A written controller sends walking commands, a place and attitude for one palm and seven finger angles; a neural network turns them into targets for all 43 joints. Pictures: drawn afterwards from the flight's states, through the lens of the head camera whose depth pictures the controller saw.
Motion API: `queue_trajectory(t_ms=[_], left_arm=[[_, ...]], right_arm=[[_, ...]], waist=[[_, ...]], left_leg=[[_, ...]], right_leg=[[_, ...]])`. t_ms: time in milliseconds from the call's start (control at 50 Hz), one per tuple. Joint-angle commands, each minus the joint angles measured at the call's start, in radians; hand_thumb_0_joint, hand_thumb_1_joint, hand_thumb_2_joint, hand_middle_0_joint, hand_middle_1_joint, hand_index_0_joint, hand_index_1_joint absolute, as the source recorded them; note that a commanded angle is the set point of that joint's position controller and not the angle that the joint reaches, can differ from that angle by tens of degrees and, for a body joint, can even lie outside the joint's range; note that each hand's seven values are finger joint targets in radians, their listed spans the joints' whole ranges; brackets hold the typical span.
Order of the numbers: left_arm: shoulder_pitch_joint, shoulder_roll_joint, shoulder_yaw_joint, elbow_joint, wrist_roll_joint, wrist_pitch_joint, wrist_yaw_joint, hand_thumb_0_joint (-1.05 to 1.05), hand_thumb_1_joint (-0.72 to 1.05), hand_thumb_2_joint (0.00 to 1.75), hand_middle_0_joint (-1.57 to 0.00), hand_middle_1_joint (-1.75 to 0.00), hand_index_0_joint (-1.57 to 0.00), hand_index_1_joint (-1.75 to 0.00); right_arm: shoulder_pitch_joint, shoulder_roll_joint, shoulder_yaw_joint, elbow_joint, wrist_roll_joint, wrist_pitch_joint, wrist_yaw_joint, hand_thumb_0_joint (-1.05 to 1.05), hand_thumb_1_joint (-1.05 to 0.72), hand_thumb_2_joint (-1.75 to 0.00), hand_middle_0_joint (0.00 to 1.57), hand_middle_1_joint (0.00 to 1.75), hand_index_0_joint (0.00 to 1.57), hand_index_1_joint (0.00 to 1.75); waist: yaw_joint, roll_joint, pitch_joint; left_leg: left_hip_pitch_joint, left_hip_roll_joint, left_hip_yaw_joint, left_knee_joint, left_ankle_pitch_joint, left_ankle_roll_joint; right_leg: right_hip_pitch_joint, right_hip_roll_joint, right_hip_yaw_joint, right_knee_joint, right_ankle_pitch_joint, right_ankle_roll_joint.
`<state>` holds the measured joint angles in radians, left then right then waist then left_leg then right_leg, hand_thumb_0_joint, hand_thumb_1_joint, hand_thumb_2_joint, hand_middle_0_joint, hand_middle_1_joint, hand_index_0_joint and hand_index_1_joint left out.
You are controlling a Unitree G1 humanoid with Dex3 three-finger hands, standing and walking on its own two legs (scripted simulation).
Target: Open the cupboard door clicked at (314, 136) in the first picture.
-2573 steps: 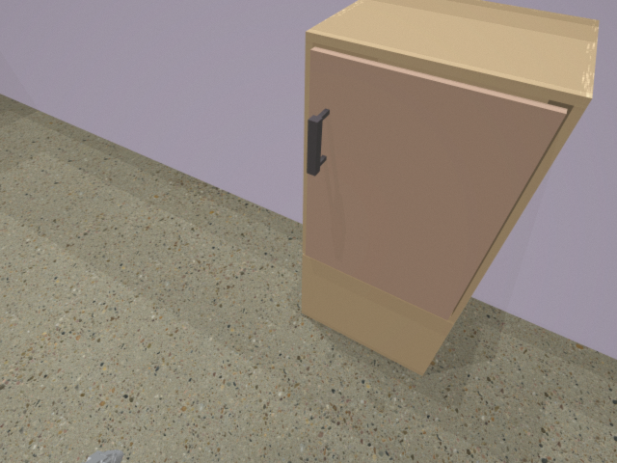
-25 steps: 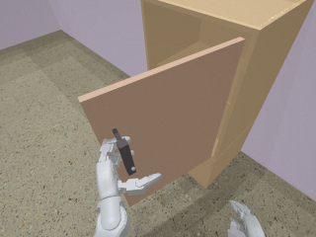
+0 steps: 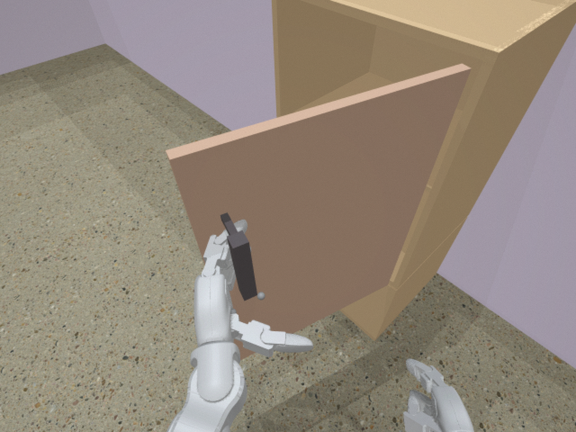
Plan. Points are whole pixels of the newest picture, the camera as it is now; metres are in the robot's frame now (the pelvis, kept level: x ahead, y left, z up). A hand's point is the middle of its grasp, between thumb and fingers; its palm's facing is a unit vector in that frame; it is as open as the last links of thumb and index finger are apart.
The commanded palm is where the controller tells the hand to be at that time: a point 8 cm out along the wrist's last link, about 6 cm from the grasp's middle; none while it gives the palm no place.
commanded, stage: slide the hand sideways off the handle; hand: left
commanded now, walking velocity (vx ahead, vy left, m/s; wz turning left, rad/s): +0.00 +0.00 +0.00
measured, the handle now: (237, 257) +0.33 +0.09 +0.08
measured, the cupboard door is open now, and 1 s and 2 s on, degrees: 74 79 79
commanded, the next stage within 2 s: draw the hand back to the body in 1.14 s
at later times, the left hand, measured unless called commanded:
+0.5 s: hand (247, 340) +0.22 +0.07 +0.08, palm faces -0.17 -0.99 -0.01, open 16.2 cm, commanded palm +0.20 +0.12 +0.08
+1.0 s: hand (199, 370) +0.18 +0.11 +0.08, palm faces -0.11 -0.99 -0.04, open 16.3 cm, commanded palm +0.15 +0.18 +0.08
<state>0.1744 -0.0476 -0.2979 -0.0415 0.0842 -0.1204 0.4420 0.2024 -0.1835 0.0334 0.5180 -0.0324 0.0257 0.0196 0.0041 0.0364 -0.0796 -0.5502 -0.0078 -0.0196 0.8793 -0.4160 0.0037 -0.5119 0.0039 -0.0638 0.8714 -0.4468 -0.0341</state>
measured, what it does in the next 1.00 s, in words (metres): stands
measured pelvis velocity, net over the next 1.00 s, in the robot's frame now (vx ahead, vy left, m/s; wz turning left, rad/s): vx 0.00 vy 0.00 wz -0.01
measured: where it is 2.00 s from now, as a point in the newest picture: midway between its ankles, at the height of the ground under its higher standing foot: outside the picture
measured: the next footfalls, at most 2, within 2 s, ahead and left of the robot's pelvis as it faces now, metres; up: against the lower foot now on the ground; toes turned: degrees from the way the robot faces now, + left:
none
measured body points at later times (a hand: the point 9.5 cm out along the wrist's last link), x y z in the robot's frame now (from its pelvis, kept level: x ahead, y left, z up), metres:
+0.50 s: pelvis +0.00 +0.01 -0.01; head +0.01 +0.01 +0.44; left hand +0.22 +0.12 +0.08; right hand +0.18 -0.20 -0.07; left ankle +0.02 +0.12 -0.70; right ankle +0.00 -0.10 -0.70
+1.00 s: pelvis +0.00 +0.00 -0.02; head +0.02 -0.02 +0.43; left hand +0.18 +0.17 +0.08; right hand +0.18 -0.23 -0.08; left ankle +0.02 +0.12 -0.70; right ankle +0.00 -0.10 -0.70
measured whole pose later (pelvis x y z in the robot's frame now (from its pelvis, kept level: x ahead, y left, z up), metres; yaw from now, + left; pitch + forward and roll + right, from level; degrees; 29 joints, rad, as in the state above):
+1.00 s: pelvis +0.00 +0.00 -0.02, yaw -1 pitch +8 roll -1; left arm 0.62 0.19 -0.06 -0.37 -0.17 -0.25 -0.16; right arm 0.28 -0.23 0.01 0.40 0.03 -0.08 -0.03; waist 0.01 0.05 -0.11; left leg -0.66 0.01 -0.02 1.01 -0.48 0.00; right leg -0.62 0.02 -0.06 0.99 -0.50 -0.04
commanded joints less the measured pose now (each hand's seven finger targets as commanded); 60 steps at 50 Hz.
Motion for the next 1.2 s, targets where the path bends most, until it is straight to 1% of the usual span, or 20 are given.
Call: queue_trajectory(t_ms=[0,20,60,100,120,140,180,220,280,340,420,440,500,660,760,820,900,980,1040,1180], left_arm=[[-0.232,0.048,-0.140,-0.281,0.019,-0.158,-0.354,0.00,-0.50,0.30,-0.15,-0.30,-0.15,-0.30],[-0.224,0.049,-0.142,-0.287,-0.010,-0.164,-0.411,0.00,-0.50,0.30,-0.15,-0.30,-0.15,-0.30],[-0.173,0.058,-0.116,-0.287,-0.091,-0.158,-0.508,0.00,-0.50,0.30,-0.15,-0.30,-0.15,-0.30],[-0.144,0.046,-0.072,-0.298,-0.152,-0.138,-0.523,0.00,-0.50,0.30,-0.15,-0.30,-0.15,-0.30],[-0.112,0.045,-0.050,-0.303,-0.171,-0.126,-0.512,0.00,-0.50,0.30,-0.15,-0.30,-0.15,-0.30],[-0.078,0.034,-0.033,-0.303,-0.182,-0.116,-0.492,0.00,-0.50,0.30,-0.15,-0.30,-0.15,-0.30],[-0.030,0.039,0.000,-0.322,-0.184,-0.101,-0.446,0.00,-0.50,0.30,-0.15,-0.30,-0.15,-0.30],[0.008,0.070,0.029,-0.331,-0.153,-0.098,-0.401,0.00,-0.50,0.30,-0.15,-0.30,-0.15,-0.30],[0.007,0.102,0.041,-0.361,-0.095,-0.110,-0.356,0.00,-0.50,0.30,-0.15,-0.30,-0.15,-0.30],[0.050,0.111,0.040,-0.375,-0.072,-0.116,-0.350,0.00,-0.50,0.30,-0.15,-0.30,-0.15,-0.30],[0.115,0.152,0.095,-0.405,-0.107,-0.113,-0.377,0.00,-0.50,0.30,-0.15,-0.30,-0.15,-0.30],[0.123,0.131,0.073,-0.428,-0.115,-0.114,-0.387,0.00,-0.50,0.30,-0.15,-0.30,-0.15,-0.30],[0.168,0.143,0.097,-0.464,-0.148,-0.113,-0.407,0.00,-0.50,0.30,-0.15,-0.30,-0.15,-0.30],[0.336,0.208,0.160,-0.530,-0.174,-0.158,-0.472,0.00,-0.50,0.30,-0.15,-0.30,-0.15,-0.30],[0.386,0.254,0.222,-0.551,-0.213,-0.185,-0.529,0.00,-0.50,0.30,-0.15,-0.30,-0.15,-0.30],[0.373,0.258,0.226,-0.565,-0.239,-0.197,-0.565,0.00,-0.50,0.30,-0.15,-0.30,-0.15,-0.30],[0.417,0.287,0.278,-0.562,-0.271,-0.207,-0.596,0.00,-0.50,0.30,-0.15,-0.30,-0.15,-0.30],[0.481,0.314,0.340,-0.540,-0.297,-0.201,-0.620,0.00,-0.50,0.30,-0.15,-0.30,-0.15,-0.30],[0.507,0.334,0.381,-0.528,-0.316,-0.193,-0.638,0.00,-0.50,0.30,-0.15,-0.30,-0.15,-0.30],[0.466,0.304,0.326,-0.568,-0.344,-0.226,-0.683,0.00,-0.50,0.30,-0.15,-0.30,-0.15,-0.30]], right_arm=[[-0.049,-0.119,-0.043,-0.185,0.014,-0.062,-0.023,0.00,-0.90,-0.90,0.20,0.30,0.20,0.30],[-0.044,-0.120,-0.043,-0.190,0.022,-0.070,-0.026,0.00,-0.90,-0.90,0.20,0.30,0.20,0.30],[-0.049,-0.119,-0.033,-0.212,0.037,-0.088,-0.032,0.00,-0.90,-0.90,0.20,0.30,0.20,0.30],[-0.060,-0.118,-0.029,-0.230,0.048,-0.105,-0.041,0.00,-0.90,-0.90,0.20,0.30,0.20,0.30],[-0.069,-0.119,-0.026,-0.237,0.052,-0.113,-0.040,0.00,-0.90,-0.90,0.20,0.30,0.20,0.30],[-0.069,-0.118,-0.026,-0.241,0.054,-0.118,-0.039,0.00,-0.90,-0.90,0.20,0.30,0.20,0.30],[-0.068,-0.119,-0.028,-0.248,0.054,-0.125,-0.036,0.00,-0.90,-0.90,0.20,0.30,0.20,0.30],[-0.063,-0.123,-0.030,-0.250,0.048,-0.124,-0.030,0.00,-0.90,-0.90,0.20,0.30,0.20,0.30],[-0.055,-0.121,-0.032,-0.262,0.036,-0.117,-0.019,0.00,-0.90,-0.90,0.20,0.30,0.20,0.30],[-0.049,-0.118,-0.030,-0.275,0.033,-0.105,-0.011,0.00,-0.90,-0.90,0.20,0.30,0.20,0.30],[-0.045,-0.122,-0.028,-0.284,0.038,-0.096,-0.016,0.00,-0.90,-0.90,0.20,0.30,0.20,0.30],[-0.051,-0.120,-0.027,-0.291,0.039,-0.098,-0.017,0.00,-0.90,-0.90,0.20,0.30,0.20,0.30],[-0.040,-0.122,-0.026,-0.299,0.043,-0.104,-0.023,0.00,-0.90,-0.90,0.20,0.30,0.20,0.30],[0.000,-0.131,-0.041,-0.302,0.043,-0.128,-0.028,0.00,-0.90,-0.90,0.20,0.30,0.20,0.30],[0.006,-0.137,-0.049,-0.299,0.048,-0.142,-0.040,0.00,-0.90,-0.90,0.20,0.30,0.20,0.30],[0.007,-0.141,-0.049,-0.299,0.054,-0.152,-0.048,0.00,-0.90,-0.90,0.20,0.30,0.20,0.30],[0.008,-0.140,-0.056,-0.301,0.059,-0.163,-0.059,0.00,-0.90,-0.90,0.20,0.30,0.20,0.30],[0.004,-0.137,-0.064,-0.298,0.065,-0.157,-0.067,0.00,-0.90,-0.90,0.20,0.30,0.20,0.30],[-0.010,-0.134,-0.067,-0.297,0.070,-0.153,-0.072,0.00,-0.90,-0.90,0.20,0.30,0.20,0.30],[-0.004,-0.143,-0.065,-0.296,0.072,-0.179,-0.080,0.00,-0.90,-0.90,0.20,0.30,0.20,0.30]], waist=[[-0.047,-0.053,-0.212],[-0.052,-0.023,-0.211],[-0.049,-0.033,-0.193],[-0.040,-0.072,-0.169],[-0.031,-0.060,-0.156],[-0.026,-0.088,-0.143],[-0.016,-0.108,-0.132],[-0.006,-0.119,-0.120],[-0.005,-0.082,-0.114],[0.000,-0.044,-0.114],[0.010,-0.052,-0.127],[0.001,-0.037,-0.129],[-0.001,-0.066,-0.125],[-0.005,-0.077,-0.138],[-0.009,-0.060,-0.135],[-0.020,-0.037,-0.118],[-0.010,-0.056,-0.142],[0.004,-0.085,-0.164],[0.013,-0.068,-0.141],[-0.016,-0.050,-0.120]], left_leg=[[0.130,-0.005,-0.009,-0.101,0.198,0.037],[0.139,-0.006,-0.009,-0.098,0.200,0.037],[0.119,-0.007,-0.016,-0.109,0.154,0.034],[0.108,-0.006,-0.025,-0.125,0.112,0.029],[0.108,-0.006,-0.030,-0.136,0.100,0.025],[0.104,-0.003,-0.035,-0.145,0.086,0.021],[0.097,-0.001,-0.036,-0.151,0.072,0.017],[0.087,0.001,-0.037,-0.153,0.078,0.017],[0.073,0.002,-0.029,-0.138,0.077,0.017],[0.067,0.003,-0.022,-0.131,0.079,0.017],[0.054,0.003,-0.015,-0.126,0.081,0.017],[0.061,0.004,-0.010,-0.122,0.087,0.017],[0.049,0.003,-0.010,-0.116,0.092,0.018],[0.019,-0.002,0.000,-0.064,0.165,0.021],[-0.019,-0.008,0.004,-0.029,0.143,0.021],[-0.038,-0.011,0.003,-0.015,0.120,0.021],[-0.060,-0.011,0.004,0.006,0.110,0.020],[-0.076,-0.012,0.005,0.017,0.138,0.018],[-0.090,-0.012,0.007,0.018,0.135,0.016],[-0.077,-0.010,-0.006,0.028,0.120,0.019]], right_leg=[[0.028,-0.015,0.043,-0.123,0.301,-0.005],[0.025,-0.014,0.044,-0.118,0.299,-0.007],[0.022,-0.009,0.038,-0.130,0.240,-0.004],[0.017,-0.002,0.024,-0.144,0.177,0.000],[0.014,0.000,0.015,-0.147,0.150,-0.002],[0.006,0.003,0.003,-0.144,0.129,0.001],[0.000,0.004,-0.003,-0.146,0.107,0.004],[-0.005,0.006,-0.007,-0.134,0.106,0.001],[-0.031,0.003,0.001,-0.108,0.100,-0.003],[-0.035,0.003,0.006,-0.098,0.101,-0.007],[-0.006,0.009,0.013,-0.105,0.110,-0.009],[-0.013,0.008,0.014,-0.104,0.123,-0.006],[-0.004,0.011,0.012,-0.107,0.140,0.000],[0.002,0.010,0.025,-0.075,0.248,0.008],[-0.014,0.006,0.048,-0.077,0.231,0.014],[-0.031,0.005,0.060,-0.086,0.190,0.015],[-0.028,0.000,0.079,-0.091,0.167,0.021],[0.011,-0.007,0.089,-0.083,0.235,0.029],[0.012,-0.010,0.096,-0.085,0.239,0.031],[-0.051,0.000,0.077,-0.081,0.196,0.029]])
